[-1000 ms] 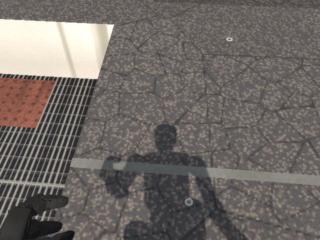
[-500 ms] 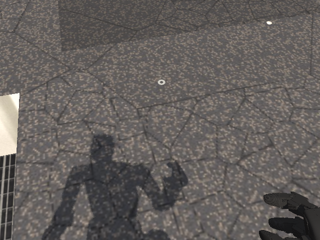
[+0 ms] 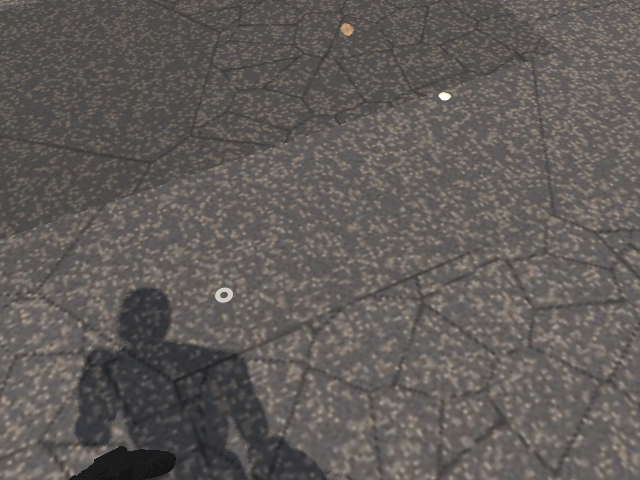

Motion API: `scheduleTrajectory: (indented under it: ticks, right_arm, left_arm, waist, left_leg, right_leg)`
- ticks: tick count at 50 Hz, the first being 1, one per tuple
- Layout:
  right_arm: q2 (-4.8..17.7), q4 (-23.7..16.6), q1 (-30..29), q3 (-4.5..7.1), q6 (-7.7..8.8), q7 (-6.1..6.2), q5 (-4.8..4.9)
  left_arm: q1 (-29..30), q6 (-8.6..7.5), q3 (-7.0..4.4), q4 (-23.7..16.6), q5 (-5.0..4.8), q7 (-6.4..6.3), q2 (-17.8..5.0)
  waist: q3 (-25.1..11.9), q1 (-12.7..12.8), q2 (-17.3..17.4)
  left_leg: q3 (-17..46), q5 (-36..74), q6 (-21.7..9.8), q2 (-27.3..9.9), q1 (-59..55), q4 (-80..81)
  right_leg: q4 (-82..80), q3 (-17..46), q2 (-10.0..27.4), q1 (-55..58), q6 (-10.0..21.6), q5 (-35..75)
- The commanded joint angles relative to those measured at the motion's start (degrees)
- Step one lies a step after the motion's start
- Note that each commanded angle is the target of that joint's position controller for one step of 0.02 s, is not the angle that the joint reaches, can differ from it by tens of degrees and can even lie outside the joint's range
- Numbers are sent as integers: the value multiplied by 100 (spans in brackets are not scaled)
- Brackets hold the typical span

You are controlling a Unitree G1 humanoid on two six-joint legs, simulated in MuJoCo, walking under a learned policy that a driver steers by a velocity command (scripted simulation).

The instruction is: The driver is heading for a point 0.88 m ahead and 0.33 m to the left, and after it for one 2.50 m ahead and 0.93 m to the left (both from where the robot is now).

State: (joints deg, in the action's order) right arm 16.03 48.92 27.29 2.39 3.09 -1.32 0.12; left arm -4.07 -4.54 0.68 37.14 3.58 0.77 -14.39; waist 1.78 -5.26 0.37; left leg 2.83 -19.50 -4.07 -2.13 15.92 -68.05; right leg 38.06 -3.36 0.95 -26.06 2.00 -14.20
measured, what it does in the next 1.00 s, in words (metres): walks ahead, turning left: left foot, then right foot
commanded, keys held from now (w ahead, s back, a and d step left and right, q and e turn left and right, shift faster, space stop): w+q+shift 0.80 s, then w+e+shift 0.20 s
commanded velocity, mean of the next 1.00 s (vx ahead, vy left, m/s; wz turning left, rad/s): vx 1.00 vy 0.00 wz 0.77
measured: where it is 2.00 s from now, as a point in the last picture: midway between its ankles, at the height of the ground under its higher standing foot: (62, 115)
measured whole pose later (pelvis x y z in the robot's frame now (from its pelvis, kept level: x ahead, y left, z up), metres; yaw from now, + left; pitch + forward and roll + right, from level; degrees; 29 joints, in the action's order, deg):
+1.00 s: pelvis +0.86 +0.23 +0.02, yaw +46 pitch +2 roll -2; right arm 19.9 36.1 3.9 1.4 2.2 -3.4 -3.5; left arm -28.1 -4.7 -3.1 48.8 1.3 0.2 -18.0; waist -0.7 4.6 2.7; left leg 2.8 -14.7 -3.3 -0.4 35.5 -60.4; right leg 21.6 -0.9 -1.4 -7.8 0.5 -15.8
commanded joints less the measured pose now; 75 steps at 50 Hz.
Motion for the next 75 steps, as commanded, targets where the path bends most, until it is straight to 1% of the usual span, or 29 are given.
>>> scheduleTrajectory:
  ticks: [1,7,12,14,16,17,18,19,20,21,25,29,35,38,39,40,41,43,48,51,55,57,58,59,60,61,63,66,75]
  right_arm:
    - [468,-581,-520,123,-13,-87,-69]
    - [105,-1060,-1669,21,-307,-268,-171]
    - [200,-1369,-2642,-93,-261,-459,-123]
    - [394,-1268,-2382,-55,-261,-428,-108]
    - [785,-894,-937,104,-274,-327,-105]
    - [1074,-513,274,272,-259,-220,-115]
    - [1299,-346,507,428,-266,-56,-68]
    - [1809,-426,-5,513,-341,1,-85]
    - [2111,-749,-157,608,-393,12,-135]
    - [1770,-819,-314,573,-384,72,-121]
    - [1083,-707,-855,340,-77,134,-73]
    - [1122,-739,-837,372,108,84,-47]
    - [1319,-698,-528,507,87,70,-1]
    - [1537,-809,-1051,533,129,44,-97]
    - [616,-1017,-1175,280,205,76,-145]
    - [196,-1410,-347,100,178,53,188]
    - [652,-1107,-702,92,68,103,-64]
    - [697,-1099,-1241,90,31,-59,-246]
    - [454,-1616,-2065,-101,-53,-223,-416]
    - [397,-1945,-2910,-278,47,-329,-309]
    - [621,-1855,-2938,-218,78,-244,-206]
    - [844,-1516,-1972,-69,116,-62,-290]
    - [1008,-1274,-1079,33,144,53,-365]
    - [1461,-1194,-34,189,175,181,-487]
    - [1774,-1219,-44,256,117,226,-554]
    - [1381,-1248,-545,227,73,241,-393]
    - [699,-1133,-1077,89,145,186,-311]
    - [412,-830,-970,36,298,154,-174]
    - [778,-331,-716,118,449,211,-124]
  left_arm:
    - [-1172,-75,-363,141,-61,-89,-728]
    - [-1394,-347,-323,673,-263,-46,-393]
    - [-1621,-352,-391,888,-247,-153,-814]
    - [-1830,-251,-464,901,-232,-245,-1177]
    - [-1522,-42,-571,775,-151,-342,-1531]
    - [-1268,56,-597,654,-105,-324,-1591]
    - [-1254,84,-556,696,-80,-204,-1306]
    - [-1501,-17,-306,328,31,-140,-392]
    - [-1338,-174,-272,-282,-119,-138,-670]
    - [-855,-305,-271,-299,-84,-129,-952]
    - [-898,15,-200,-165,77,-130,-810]
    - [256,136,-50,-677,-47,1,-452]
    - [569,63,-115,-774,-239,-2,-719]
    - [-1951,-1,-468,-164,-215,-236,-1444]
    - [-3150,-31,-590,37,-40,-357,-1807]
    - [-2308,-4,-672,-89,88,-298,-2238]
    - [-1527,31,-604,-241,18,-236,-1537]
    - [-1339,25,-458,19,-17,-125,-883]
    - [-1958,-174,-396,752,-279,-25,-760]
    - [-1792,-167,-479,725,-294,-2,-947]
    - [-2039,-163,-600,845,-368,77,-1384]
    - [-2218,-133,-611,968,-378,67,-1478]
    - [-2169,-134,-610,949,-404,66,-1464]
    - [-2114,-157,-490,784,-382,49,-965]
    - [-2587,-103,-369,555,-547,22,-360]
    - [-2125,-8,-434,545,-429,-7,-771]
    - [-1564,97,-449,555,-319,79,-729]
    - [-1380,355,-414,499,-216,208,-409]
    - [457,403,-224,-292,-230,544,-389]
  waist:
    - [-375,705,-407]
    - [397,393,-481]
    - [594,407,-124]
    - [206,213,-367]
    - [-560,-609,-652]
    - [-1059,-1109,-534]
    - [-945,-1027,185]
    - [-694,-134,1460]
    - [-1866,-178,1238]
    - [-1116,-180,187]
    - [234,800,-715]
    - [489,568,-324]
    - [-48,207,249]
    - [-1409,1627,52]
    - [-2086,1897,-1059]
    - [-2543,888,-2966]
    - [-1525,907,-1498]
    - [-595,820,-316]
    - [103,477,-607]
    - [331,519,-427]
    - [196,491,-417]
    - [-542,25,-215]
    - [-1063,-410,-173]
    - [-1846,-762,549]
    - [-2431,-291,1527]
    - [-1660,-191,1005]
    - [-432,118,375]
    - [78,475,549]
    - [565,653,135]
  left_leg:
    - [92,537,-35,-432,2538,-659]
    - [-200,1528,21,-620,2984,177]
    - [-1224,2578,-395,-38,1841,2341]
    - [-1561,2231,-573,447,1230,2560]
    - [-1425,1481,-820,759,-270,2525]
    - [-1051,1013,-1026,833,-1619,2743]
    - [-477,661,-1231,610,-2487,3165]
    - [1470,2037,-1702,-384,-3237,2836]
    - [3933,91,-2606,-1142,-4151,4484]
    - [4376,-952,-2293,-1289,-3408,5469]
    - [2668,599,-1756,-434,-187,5671]
    - [1760,1297,-1450,291,936,5894]
    - [2034,3037,-805,127,-468,5119]
    - [1729,4058,-402,459,-75,1980]
    - [1278,603,-426,830,1012,-86]
    - [658,-1101,-283,1148,2550,-1305]
    - [543,-292,-337,586,2964,-1511]
    - [410,398,-236,236,2597,-825]
    - [256,296,83,-15,2846,579]
    - [-180,1331,315,-94,1758,2449]
    - [-427,1658,233,208,192,3260]
    - [-513,1169,99,505,-1082,3645]
    - [-312,977,30,214,-2394,3585]
    - [1235,-1054,-104,-1259,-3548,3885]
    - [3909,-2914,-470,-2571,-4041,4992]
    - [4146,-3169,-549,-2325,-3292,5441]
    - [2242,-1052,-449,-1776,-2023,5419]
    - [861,417,-273,-1482,-1212,5763]
    - [-1874,5033,180,-887,-1148,6094]
  right_leg:
    - [-2420,2148,1590,2381,529,-665]
    - [-3080,-16,1225,1921,328,1691]
    - [-3147,-1256,920,2181,-59,4199]
    - [-2275,-1318,1033,2849,-187,6720]
    - [-311,-1181,1300,2854,-153,7973]
    - [1400,-1010,1316,2224,-44,7340]
    - [3657,-1019,538,1049,-68,3013]
    - [5863,-582,-290,-1229,-280,-1592]
    - [6226,668,-367,-2450,-301,-1411]
    - [5566,921,-5,-2715,-253,-911]
    - [3649,857,617,-1224,-540,-738]
    - [1357,450,613,-414,-681,653]
    - [-717,526,68,673,-429,1717]
    - [-579,575,87,3458,-232,140]
    - [-789,2092,1534,4731,-178,-2052]
    - [-2475,5771,2774,5080,348,-3530]
    - [-2633,5485,2358,4113,556,-4157]
    - [-2431,3510,1666,2783,566,-2161]
    - [-2829,2379,1133,2034,881,-218]
    - [-3314,1678,758,1055,859,455]
    - [-3206,1514,948,1107,787,2261]
    - [-1426,1182,693,1496,622,4018]
    - [-3,1110,426,781,532,3546]
    - [1968,879,49,-172,478,1290]
    - [3650,787,-341,-1462,435,-1354]
    - [4027,809,-77,-2022,483,-754]
    - [3624,743,336,-1966,402,-132]
    - [3345,726,621,-1752,243,-82]
    - [626,-646,27,-603,659,1828]
Velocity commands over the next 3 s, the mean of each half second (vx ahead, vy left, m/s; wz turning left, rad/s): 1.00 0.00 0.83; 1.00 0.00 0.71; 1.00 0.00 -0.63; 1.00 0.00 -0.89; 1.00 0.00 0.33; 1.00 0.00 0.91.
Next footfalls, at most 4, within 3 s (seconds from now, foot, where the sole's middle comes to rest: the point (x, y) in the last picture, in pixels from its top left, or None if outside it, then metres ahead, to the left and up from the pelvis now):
0.36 left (269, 461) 0.50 0.10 -0.76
0.76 right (249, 282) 0.94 0.13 -0.76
1.18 left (85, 273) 1.01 0.54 -0.76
1.60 right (92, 146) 1.49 0.59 -0.76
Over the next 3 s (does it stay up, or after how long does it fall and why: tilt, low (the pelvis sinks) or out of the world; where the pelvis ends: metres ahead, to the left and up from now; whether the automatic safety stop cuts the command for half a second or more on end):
stays up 2.52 0.87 0.00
